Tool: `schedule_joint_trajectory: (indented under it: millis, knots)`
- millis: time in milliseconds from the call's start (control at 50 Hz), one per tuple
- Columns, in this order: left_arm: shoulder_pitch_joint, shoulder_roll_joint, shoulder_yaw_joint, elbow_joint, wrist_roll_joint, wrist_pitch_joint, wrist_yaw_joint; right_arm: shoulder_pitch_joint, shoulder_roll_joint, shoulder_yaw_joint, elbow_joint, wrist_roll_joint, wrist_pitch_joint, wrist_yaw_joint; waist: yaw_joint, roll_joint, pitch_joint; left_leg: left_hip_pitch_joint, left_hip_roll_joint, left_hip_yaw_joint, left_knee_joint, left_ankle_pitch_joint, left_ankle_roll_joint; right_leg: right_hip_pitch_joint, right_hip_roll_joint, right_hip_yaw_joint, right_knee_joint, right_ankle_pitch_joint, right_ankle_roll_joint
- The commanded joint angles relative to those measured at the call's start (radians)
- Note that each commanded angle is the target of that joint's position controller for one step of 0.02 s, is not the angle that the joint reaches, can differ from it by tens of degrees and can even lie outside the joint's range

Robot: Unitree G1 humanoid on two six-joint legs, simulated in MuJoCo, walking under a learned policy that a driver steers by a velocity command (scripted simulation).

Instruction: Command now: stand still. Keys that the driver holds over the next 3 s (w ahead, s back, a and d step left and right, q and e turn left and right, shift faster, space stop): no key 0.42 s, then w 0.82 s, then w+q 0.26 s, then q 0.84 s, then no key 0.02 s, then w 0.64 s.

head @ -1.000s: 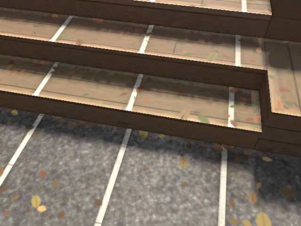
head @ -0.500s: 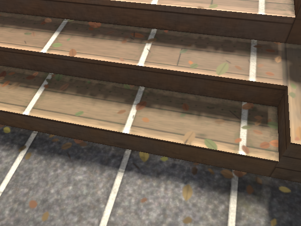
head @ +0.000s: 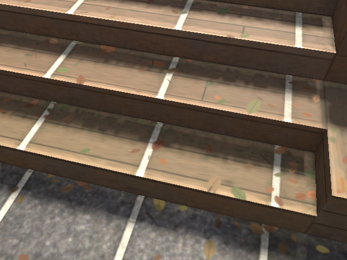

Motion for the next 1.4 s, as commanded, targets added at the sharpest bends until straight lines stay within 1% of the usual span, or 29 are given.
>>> schedule_joint_trajectory:
  millis: [20,440,460,500,560,620,640,660,700,720,740,760,780,800,840,900,980,1080,1140,1160,1180,1200,1220,1240,1260,1280,1300,1320,1400]
  knots:
    - [0.028,0.075,0.013,-0.020,-0.002,-0.008,0.003,0.027,-0.097,-0.019,-0.022,0.001,-0.005,-0.002,-0.004,0.001,-0.014,0.005,0.067,-0.072,-0.079,0.124,0.035,0.010,-0.055,0.066,-0.067,0.066,-0.016]
    - [0.013,0.065,0.021,0.025,-0.006,-0.003,0.009,0.032,-0.072,-0.027,0.025,-0.001,0.003,-0.005,-0.001,0.001,-0.017,0.020,0.041,-0.050,-0.091,-0.006,0.030,0.029,-0.054,0.062,-0.069,-0.043,-0.023]
    - [0.068,0.031,0.007,0.040,0.024,0.002,0.004,0.096,-0.031,-0.010,0.043,-0.034,0.010,-0.001,-0.002,-0.006,-0.028,0.019,0.078,-0.103,-0.112,-0.188,0.050,0.031,-0.093,0.120,-0.093,-0.217,-0.042]
    - [0.050,0.078,0.021,0.022,0.021,0.010,-0.005,0.073,-0.077,-0.023,0.024,-0.032,0.019,0.008,0.002,-0.008,0.089,-0.078,0.055,-0.116,-0.099,-0.451,0.077,-0.050,-0.085,0.152,-0.097,-0.484,-0.073]
    - [0.091,0.078,0.024,0.017,0.009,-0.002,-0.013,0.042,-0.050,-0.017,-0.007,-0.027,0.003,0.021,0.023,-0.038,0.120,-0.153,0.041,-0.112,-0.041,-0.370,0.076,-0.003,-0.137,0.251,-0.142,-0.487,-0.107]
    - [0.163,0.136,0.050,0.042,0.012,-0.014,-0.015,0.004,-0.027,-0.014,-0.042,-0.038,-0.026,0.040,0.042,-0.148,0.099,-0.211,-0.008,0.022,0.141,-0.167,0.055,0.104,-0.288,0.449,-0.287,-0.542,-0.185]
    - [0.157,0.132,0.052,0.038,0.011,-0.016,-0.017,0.001,-0.037,-0.017,-0.050,-0.038,-0.034,0.043,0.035,-0.133,0.108,-0.189,0.008,0.018,0.161,-0.166,0.061,0.064,-0.306,0.461,-0.305,-0.542,-0.194]
    - [0.102,0.194,0.070,0.010,-0.053,-0.039,-0.003,0.011,-0.079,-0.037,-0.039,0.051,-0.057,0.024,0.002,-0.113,0.130,-0.172,0.026,-0.006,0.190,-0.157,0.075,-0.001,-0.311,0.470,-0.280,-0.475,-0.198]
    - [0.036,0.174,0.066,-0.018,-0.066,-0.063,-0.006,0.116,-0.045,-0.033,-0.002,0.049,-0.083,0.021,-0.059,-0.100,0.124,-0.048,0.031,-0.003,0.067,-0.164,0.102,-0.082,-0.281,0.395,-0.241,-0.413,-0.178]
    - [-0.012,0.155,0.063,-0.040,-0.065,-0.066,-0.010,0.191,-0.049,-0.040,0.027,0.039,-0.087,0.021,-0.096,-0.070,0.114,0.088,0.025,-0.009,-0.013,-0.144,0.109,-0.167,-0.219,0.308,-0.175,-0.348,-0.145]
    - [-0.084,0.125,0.055,-0.072,-0.059,-0.074,-0.016,0.306,-0.089,-0.056,0.063,0.031,-0.086,0.018,-0.142,0.022,0.083,0.259,0.087,-0.118,-0.085,-0.153,0.128,-0.307,-0.136,0.193,0.005,-0.219,-0.097]
    - [-0.116,0.050,0.036,-0.109,-0.053,-0.093,-0.023,0.451,-0.190,-0.089,0.094,0.032,-0.087,0.019,-0.182,0.268,0.031,0.456,0.257,-0.436,-0.247,-0.274,0.215,-0.514,0.010,-0.011,0.366,-0.119,-0.030]
    - [-0.128,0.069,0.037,-0.125,-0.043,-0.113,-0.027,0.470,-0.191,-0.086,0.087,0.019,-0.099,0.030,-0.174,0.286,0.036,0.497,0.388,-0.683,-0.300,-0.204,0.287,-0.674,0.027,0.046,0.615,-0.290,-0.029]
    - [-0.107,0.100,0.043,-0.118,-0.051,-0.123,-0.037,0.385,-0.124,-0.062,0.063,0.007,-0.110,0.030,-0.109,0.132,0.060,0.488,0.390,-0.619,-0.275,-0.134,0.270,-0.748,-0.040,0.121,0.756,-0.243,-0.053]
    - [-0.073,0.100,0.043,-0.102,-0.050,-0.126,-0.049,0.267,-0.106,-0.047,0.019,0.009,-0.111,0.044,-0.041,0.028,0.057,0.438,0.327,-0.418,-0.278,0.066,0.205,-0.754,-0.104,0.121,0.782,-0.081,-0.068]
    - [-0.115,0.086,0.047,-0.116,-0.036,-0.109,-0.055,0.263,-0.066,-0.022,0.011,0.004,-0.084,0.044,-0.023,0.053,0.057,0.316,0.241,-0.210,-0.299,0.339,0.146,-0.652,-0.136,0.066,0.685,0.023,-0.034]
    - [-0.328,0.050,0.020,-0.204,-0.028,-0.098,-0.056,0.264,-0.128,-0.023,-0.012,-0.006,-0.081,0.020,-0.058,0.058,0.124,0.115,0.163,-0.091,-0.368,0.376,0.131,-0.495,-0.086,-0.009,0.336,0.210,0.004]
    - [-0.456,0.095,0.015,-0.276,-0.042,-0.102,-0.073,0.312,-0.170,-0.040,0.003,0.012,-0.088,0.017,-0.062,0.090,0.132,0.234,0.217,-0.070,-0.365,0.460,0.121,-0.402,-0.048,-0.010,0.099,0.272,-0.037]
    - [-0.330,0.175,0.048,-0.266,-0.038,-0.109,-0.071,0.260,-0.203,-0.056,-0.013,0.002,-0.078,0.016,0.039,0.148,-0.014,0.364,0.238,-0.053,-0.148,0.948,0.086,-0.213,0.019,-0.026,0.084,0.190,-0.090]
    - [-0.108,0.208,0.070,-0.199,-0.034,-0.104,-0.061,0.240,-0.198,-0.055,-0.020,-0.005,-0.064,0.015,0.136,0.169,-0.134,0.334,0.214,-0.028,0.061,1.069,0.071,0.018,0.040,-0.030,0.090,0.194,-0.120]
    - [0.042,0.255,0.087,-0.162,-0.033,-0.097,-0.049,0.194,-0.191,-0.048,-0.050,-0.009,-0.065,0.019,0.208,0.144,-0.232,0.137,0.183,-0.029,0.297,0.874,0.044,0.297,-0.060,0.066,0.101,0.201,-0.164]
    - [0.171,0.342,0.107,-0.136,0.002,-0.092,-0.046,0.326,-0.040,-0.008,-0.062,-0.008,-0.080,0.041,0.135,-0.147,-0.416,-0.307,0.008,-0.017,0.754,0.219,-0.021,0.729,-0.360,0.544,0.087,0.055,-0.343]
    - [0.180,0.267,0.083,-0.117,0.005,-0.088,-0.048,0.313,-0.050,-0.008,-0.033,0.016,-0.111,0.054,0.148,-0.196,-0.495,-0.427,-0.059,-0.177,0.954,-0.314,0.001,0.729,-0.421,0.828,-0.105,-0.075,-0.363]
    - [0.059,0.222,0.069,-0.132,-0.013,-0.094,-0.051,0.195,-0.146,-0.035,-0.081,0.049,-0.128,0.057,0.122,-0.172,-0.297,-0.521,0.013,-0.170,0.986,-0.266,0.029,0.562,-0.370,0.681,-0.159,-0.155,-0.295]
    - [-0.070,0.182,0.054,-0.163,-0.018,-0.102,-0.054,0.114,-0.173,-0.039,-0.112,0.057,-0.131,0.049,0.075,-0.081,-0.166,-0.502,0.076,-0.134,0.930,-0.162,0.043,0.348,-0.343,0.513,-0.202,-0.100,-0.256]
    - [-0.084,0.140,0.044,-0.133,0.041,-0.096,-0.048,0.134,-0.112,-0.029,-0.090,-0.030,-0.108,0.049,-0.002,0.054,-0.036,-0.366,0.102,-0.123,0.767,-0.061,0.050,0.090,-0.301,0.357,-0.219,0.112,-0.190]
    - [-0.085,0.122,0.036,-0.121,0.037,-0.097,-0.045,0.176,-0.077,-0.024,-0.084,-0.057,-0.082,0.050,-0.037,0.021,-0.009,-0.262,0.101,-0.105,0.718,-0.070,0.036,-0.031,-0.274,0.259,-0.242,0.233,-0.162]
    - [-0.072,0.119,0.031,-0.113,0.033,-0.101,-0.048,0.207,-0.055,-0.019,-0.070,-0.061,-0.061,0.057,-0.049,-0.015,-0.025,-0.194,0.088,-0.082,0.719,-0.077,0.029,-0.095,-0.259,0.187,-0.245,0.346,-0.163]
    - [-0.050,0.152,0.037,-0.105,0.025,-0.124,-0.052,0.095,-0.075,-0.021,-0.144,-0.043,-0.030,0.070,-0.062,-0.104,-0.018,-0.245,0.120,-0.056,0.556,0.048,0.017,-0.133,-0.241,0.055,-0.297,0.271,-0.171]
Next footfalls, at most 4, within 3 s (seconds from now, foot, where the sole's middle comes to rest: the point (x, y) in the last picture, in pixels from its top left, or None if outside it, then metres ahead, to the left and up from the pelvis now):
1.18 right None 0.47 -0.10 -0.78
1.64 left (150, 235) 0.61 0.12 -0.78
2.36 right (232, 186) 0.74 -0.20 -0.63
2.82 left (183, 249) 0.55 -0.01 -0.78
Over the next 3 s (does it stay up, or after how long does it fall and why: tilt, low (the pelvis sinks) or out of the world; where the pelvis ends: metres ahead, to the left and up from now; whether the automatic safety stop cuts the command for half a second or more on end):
stays up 0.63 -0.05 -0.01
